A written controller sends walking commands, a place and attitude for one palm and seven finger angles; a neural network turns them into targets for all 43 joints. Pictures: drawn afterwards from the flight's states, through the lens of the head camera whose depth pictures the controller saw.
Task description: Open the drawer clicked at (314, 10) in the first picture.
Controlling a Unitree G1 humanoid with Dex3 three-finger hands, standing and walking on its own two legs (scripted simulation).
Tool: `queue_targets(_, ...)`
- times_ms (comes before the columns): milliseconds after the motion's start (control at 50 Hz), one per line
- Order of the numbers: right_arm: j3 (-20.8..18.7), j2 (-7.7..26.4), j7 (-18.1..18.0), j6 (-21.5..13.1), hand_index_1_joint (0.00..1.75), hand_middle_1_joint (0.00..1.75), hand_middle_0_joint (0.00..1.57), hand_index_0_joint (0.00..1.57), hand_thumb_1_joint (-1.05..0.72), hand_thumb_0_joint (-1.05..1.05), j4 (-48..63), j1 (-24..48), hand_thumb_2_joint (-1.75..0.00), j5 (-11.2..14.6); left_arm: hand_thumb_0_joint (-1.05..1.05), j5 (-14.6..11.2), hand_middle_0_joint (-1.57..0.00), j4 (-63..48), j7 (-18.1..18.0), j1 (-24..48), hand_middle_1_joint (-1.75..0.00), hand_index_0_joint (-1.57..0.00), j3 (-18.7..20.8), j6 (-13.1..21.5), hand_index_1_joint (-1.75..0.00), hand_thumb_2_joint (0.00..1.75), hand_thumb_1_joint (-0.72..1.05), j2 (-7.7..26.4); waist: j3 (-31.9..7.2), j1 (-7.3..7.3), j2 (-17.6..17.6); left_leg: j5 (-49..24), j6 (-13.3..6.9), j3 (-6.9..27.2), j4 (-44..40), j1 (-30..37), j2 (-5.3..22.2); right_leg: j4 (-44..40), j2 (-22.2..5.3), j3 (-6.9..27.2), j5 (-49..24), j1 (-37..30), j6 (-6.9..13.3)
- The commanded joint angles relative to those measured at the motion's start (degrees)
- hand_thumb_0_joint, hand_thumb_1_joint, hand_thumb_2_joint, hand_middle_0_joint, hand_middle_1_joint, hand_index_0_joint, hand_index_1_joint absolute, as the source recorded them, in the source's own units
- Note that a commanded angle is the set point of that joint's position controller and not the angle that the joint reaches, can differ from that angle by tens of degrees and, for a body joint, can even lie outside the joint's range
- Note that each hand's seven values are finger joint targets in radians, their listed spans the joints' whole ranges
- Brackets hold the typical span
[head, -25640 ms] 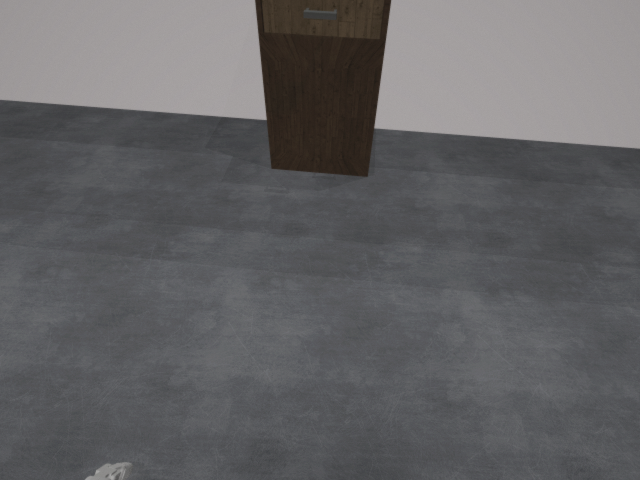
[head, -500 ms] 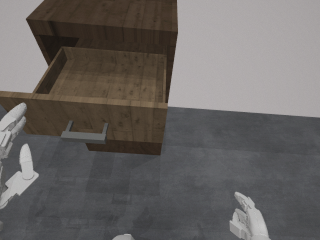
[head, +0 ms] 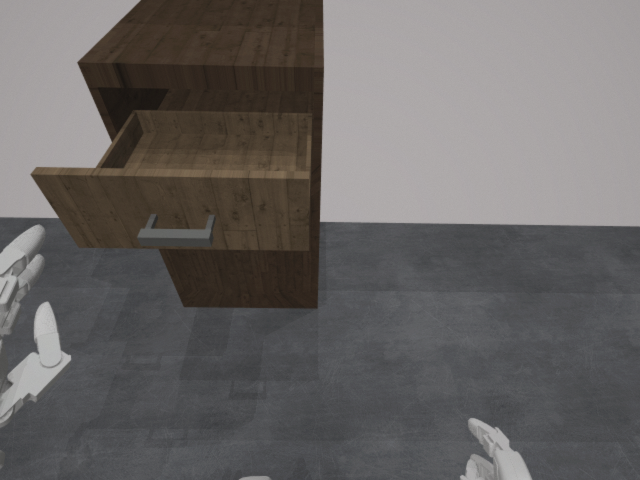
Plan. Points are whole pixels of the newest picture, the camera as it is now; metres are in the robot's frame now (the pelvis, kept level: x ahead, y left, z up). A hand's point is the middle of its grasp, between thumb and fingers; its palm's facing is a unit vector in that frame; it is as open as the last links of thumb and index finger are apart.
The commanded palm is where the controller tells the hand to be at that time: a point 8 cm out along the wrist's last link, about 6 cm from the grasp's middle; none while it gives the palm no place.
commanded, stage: stop stepping back and stand still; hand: left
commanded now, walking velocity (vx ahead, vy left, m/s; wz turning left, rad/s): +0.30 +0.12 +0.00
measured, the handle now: (179, 228) +0.51 +0.27 -0.01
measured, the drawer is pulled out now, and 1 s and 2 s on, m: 0.29 0.29 0.29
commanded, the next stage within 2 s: let the arm hang, fingers relaxed in 0.44 s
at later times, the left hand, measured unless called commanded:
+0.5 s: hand (29, 401) +0.15 +0.24 +0.16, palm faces +0.41 -0.81 -0.43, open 7.4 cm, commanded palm +0.09 +0.28 +0.18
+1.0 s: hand out of the picture -0.03 +0.19 -0.17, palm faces +0.09 -0.97 -0.23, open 7.1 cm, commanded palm none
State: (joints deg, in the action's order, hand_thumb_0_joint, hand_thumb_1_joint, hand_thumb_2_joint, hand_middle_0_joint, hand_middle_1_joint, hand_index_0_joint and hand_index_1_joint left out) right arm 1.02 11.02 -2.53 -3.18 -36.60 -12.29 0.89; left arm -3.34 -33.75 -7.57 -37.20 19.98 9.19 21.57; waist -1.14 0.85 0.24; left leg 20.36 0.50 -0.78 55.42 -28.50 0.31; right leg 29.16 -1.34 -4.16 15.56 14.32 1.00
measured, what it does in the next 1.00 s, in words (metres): steps on the spot: left foot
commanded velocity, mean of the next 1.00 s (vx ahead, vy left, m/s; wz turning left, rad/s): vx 0.05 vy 0.00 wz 0.00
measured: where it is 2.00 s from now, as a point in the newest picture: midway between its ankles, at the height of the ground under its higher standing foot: outside the picture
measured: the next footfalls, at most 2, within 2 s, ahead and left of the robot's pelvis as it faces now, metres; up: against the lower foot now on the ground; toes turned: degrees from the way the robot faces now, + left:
left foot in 0.14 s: +0.01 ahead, +0.12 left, +0.00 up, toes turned +5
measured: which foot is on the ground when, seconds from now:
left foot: up 0.00-0.12, down 0.14-1.00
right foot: down 0.00-1.00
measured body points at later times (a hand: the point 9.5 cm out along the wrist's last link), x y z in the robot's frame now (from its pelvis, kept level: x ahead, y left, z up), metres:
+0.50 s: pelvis -0.03 +0.00 +0.00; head -0.03 +0.00 +0.45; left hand +0.13 +0.29 +0.18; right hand +0.14 -0.22 -0.09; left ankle -0.03 +0.11 -0.73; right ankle -0.01 -0.09 -0.74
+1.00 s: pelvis -0.03 -0.01 +0.00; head +0.00 +0.00 +0.45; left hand -0.04 +0.24 -0.15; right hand +0.01 -0.24 -0.15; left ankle -0.03 +0.11 -0.74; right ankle -0.02 -0.11 -0.74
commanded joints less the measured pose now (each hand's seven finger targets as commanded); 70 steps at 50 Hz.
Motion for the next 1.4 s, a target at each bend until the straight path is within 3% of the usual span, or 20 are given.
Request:
queue_targets(0,-2.68,6.36,-1.93,-3.43,0.3,0.3,0.2,0.2,-0.9,0.0,10.42,8.72,-0.9,-0.19,0.0,1.3,-0.2,-7.87,-1.72,0.45,-0.3,-0.2,6.6,4.26,-0.3,0.9,0.9,8.42,0.54,0.62,7.56,2.06,-1.49,-0.3,-9.88,7.25,1.8,-18.14,-13.69,9.63,13.02,9.06,5.56)
queue_targets(80,-2.85,7.6,-3.09,-6.69,0.3,0.3,0.2,0.2,-0.9,0.0,9.86,4.7,-0.9,-0.87,0.0,1.96,-0.2,-12.88,-2.97,1.97,-0.3,-0.2,5.81,5.28,-0.3,0.9,0.9,8.79,-0.76,0.67,-0.94,0.42,-3.52,-1.63,-39.28,14.4,1.49,-9.57,-8.34,7.98,8.83,-0.54,3.2)
queue_targets(120,-4.1,9.69,-2.78,-7.25,0.3,0.3,0.2,0.2,-0.9,0.0,11.49,4.21,-0.9,-1.18,0.0,2.17,-0.2,-17.25,-3.18,2.23,-0.3,-0.2,6.52,6.14,-0.3,0.9,0.9,9.94,-3.29,-0.64,-16.87,-7.29,-7.49,13.6,-39.87,19.17,12.4,6.59,-0.65,0.98,3.37,3.55,-0.32)
queue_targets(180,-3.35,7.23,-2.09,-7.77,0.3,0.3,0.2,0.2,-0.9,0.0,10.17,3.83,-0.9,-1.35,0.0,2.22,-0.2,-18.65,-3.21,-0.25,-0.3,-0.2,8.03,5.87,-0.3,0.9,0.9,11.63,-3.04,-0.01,-16.64,-15.63,-8.47,14.62,-39.84,18.52,14.38,13.14,-0.39,0.21,11.1,8.11,-0.9)
queue_targets(260,-3.26,9.14,-1.54,-8.0,0.3,0.3,0.2,0.2,-0.9,0.0,9.37,4.46,-0.9,0.1,0.0,1.41,-0.2,-13.59,-2.77,-0.49,-0.3,-0.2,6.48,5.29,-0.3,0.9,0.9,9.04,-0.65,0.07,-6.85,-17.2,-5.3,5.53,-30.58,10.35,9.25,-5.77,-0.35,-0.05,-4.46,-5.75,-0.69)
queue_targets(300,-3.67,8.82,-1.46,-7.01,0.3,0.3,0.2,0.2,-0.9,0.0,9.41,4.54,-0.9,0.09,0.0,1.13,-0.2,-9.32,-2.43,0.66,-0.3,-0.2,7.7,5.74,-0.3,0.9,0.9,9.72,-0.66,1.1,2.19,-3.75,-3.08,1.86,-25.16,3.08,4.14,-8.26,-7.14,11.83,-6.15,-9.3,2.75)
queue_targets(340,-4.29,8.33,-1.26,-5.64,0.3,0.3,0.2,0.2,-0.9,0.0,9.2,3.63,-0.9,0.36,0.0,0.67,-0.2,-6.48,-2.2,1.63,-0.3,-0.2,7.9,5.45,-0.3,0.9,0.9,9.42,0.41,1.07,9.28,5.67,-1.71,-0.37,-15.46,4.05,0.29,-17.39,-14.28,23.14,15.51,-0.8,6.65)
queue_targets(380,-4.18,7.82,-1.12,-4.09,0.3,0.3,0.2,0.2,-0.9,0.0,9.37,4.59,-0.9,0.25,0.0,0.76,-0.2,-4.55,-1.91,1.99,-0.3,-0.2,6.57,4.78,-0.3,0.9,0.9,8.13,2.37,0.71,11.36,5.34,-1.78,0.01,-9.2,2.4,1.06,-19.34,-16.07,22.75,16.4,0.8,8.41)
queue_targets(460,-2.16,6.35,-1.67,-3.95,0.3,0.3,0.2,0.2,-0.9,0.0,9.75,5.38,-0.9,-0.33,0.0,1.27,-0.2,-8.35,-2.35,2.79,-0.3,-0.2,5.67,4.88,-0.3,0.9,0.9,7.76,-1.07,1.26,3.04,-3.97,-2.35,-1.36,-30.91,15.4,1.55,-11.33,-9.51,9.3,6.67,2.24,4.35)
queue_targets(500,-2.48,7.84,-2.11,-4.71,0.3,0.3,0.2,0.2,-0.9,0.0,11.08,5.71,-0.9,-1.01,0.0,1.14,-0.2,-12.5,-2.56,3.65,-0.3,-0.2,5.1,5.44,-0.3,0.9,0.9,7.74,-0.94,0.35,-7.72,-4.79,-4.7,9.53,-39.09,15.78,8.59,-1.8,-2.56,4.48,2.21,1.62,0.37)
queue_targets(520,-5.48,14.65,3.84,-6.31,0.3,0.3,0.2,0.2,-0.9,0.0,-4.49,1.87,-0.9,-2.12,0.0,7.1,-0.2,36.67,5.17,9.51,-0.3,-0.2,-15.01,-4.09,-0.3,0.9,0.9,-5.25,4.17,3.77,-11.78,-16.58,-7.21,16.02,-32.46,10.8,12.68,14.05,-1.41,0.05,-0.12,13.8,-1.66)
queue_targets(580,-4.23,9.88,2.42,-1.15,0.3,0.3,0.2,0.2,-0.9,0.0,-1.53,-2.3,-0.9,-2.89,0.0,5.89,-0.2,37.75,6.49,12.86,-0.3,-0.2,-14.61,-10.2,-0.3,0.9,0.9,-6.38,-2.23,2.72,-4.02,-31.43,-11.75,17.85,-31.55,13.76,15.19,25.66,0.84,5.98,15.93,15.31,-1.79)
queue_targets(640,-3.17,10.18,2.07,-0.07,0.3,0.3,0.2,0.2,-0.9,0.0,-1.36,0.34,-0.9,-3.57,0.0,5.77,-0.2,47.55,6.7,16.02,-0.3,-0.2,-15.85,-9.5,-0.3,0.9,0.9,-5.89,-4.47,-0.62,3.15,-49.22,-8.83,10.03,-25.97,21.57,11.59,11.78,0.57,3.92,8.36,10.39,-1.53)
queue_targets(700,-2.72,7.54,1.82,1.23,0.3,0.3,0.2,0.2,-0.9,0.0,-3.05,0.82,-0.9,-1.52,0.0,5.62,-0.2,60.33,6.28,12.94,-0.3,-0.2,-14.83,-9.12,-0.3,0.9,0.9,1.33,-5.44,-2.19,6.3,-16.18,-1.64,1.96,-20.41,8.74,0.49,-2.19,-7.9,16.7,-29.08,-8.97,2.03)
queue_targets(720,-2.65,6.49,2.08,1.72,0.3,0.3,0.2,0.2,-0.9,0.0,-4.23,-0.98,-0.9,-1.29,0.0,5.39,-0.2,63.63,6.61,14.8,-0.3,-0.2,-15.19,-9.05,-0.3,0.9,0.9,3.51,-3.4,-0.73,4.19,-3.47,-0.8,0.96,-21.27,9.99,-0.87,-4.76,-12.54,19.09,-23.86,-4.98,4.97)
queue_targets(760,-2.37,5.37,2.16,2.86,0.3,0.3,0.2,0.2,-0.9,0.0,-7.05,-1.6,-0.9,-1.82,0.0,4.69,-0.2,68.4,6.79,19.73,-0.3,-0.2,-16.62,-9.25,-0.3,0.9,0.9,1.9,1.53,0.9,-0.44,-8.85,-1.16,1.96,-24.89,15.73,0.01,-6.06,-7.12,15.84,-9.44,4.08,4.29)
queue_targets(800,-2.32,6.12,1.73,2.87,0.3,0.3,0.2,0.2,-0.9,0.0,-9.68,-1.5,-0.9,-1.64,0.0,4.24,-0.2,74.2,6.65,19.96,-0.3,-0.2,-17.37,-8.94,-0.3,0.9,0.9,-0.01,2.28,0.1,1.68,-13.75,-1.43,3.19,-26.28,15.96,1.48,-6.61,-5.03,13.32,-11.46,1.59,2.76)
queue_targets(880,-2.28,5.29,1.19,2.8,0.3,0.3,0.2,0.2,-0.9,0.0,-14.08,-3.38,-0.9,-1.7,0.0,4.01,-0.2,81.21,6.26,18.45,-0.3,-0.2,-17.37,-8.86,-0.3,0.9,0.9,-2.31,-0.65,-0.46,-7.78,-14.93,-2.01,4.51,-30.41,17.29,3.68,-6.84,-3.09,11.01,-10.56,-3.69,2.06)
queue_targets(940,-2.52,5.26,0.92,2.93,0.3,0.3,0.2,0.2,-0.9,0.0,-16.55,-4.67,-0.9,-1.49,0.0,3.9,-0.2,85.38,6.17,18.56,-0.3,-0.2,-17.69,-8.65,-0.3,0.9,0.9,-2.65,-0.8,-0.37,-1.8,-15.05,-1.98,4.57,-31.34,18.7,4.35,-8.09,-3.01,10.3,-11.43,-4.59,2.15)
queue_targets(1380,-2.25,2.77,0.69,3.23,0.3,0.3,0.2,0.2,-0.9,0.0,-26.31,-7.91,-0.9,-1.67,0.0,4.05,-0.2,96.15,5.51,18.63,-0.3,-0.2,-18.53,-8.94,-0.3,0.9,0.9,-4.93,7.97,-0.32,-0.56,-6.38,-1.99,4.48,-38.19,17.27,4.5,-12.22,-2.58,9.86,-0.63,-0.58,1.4)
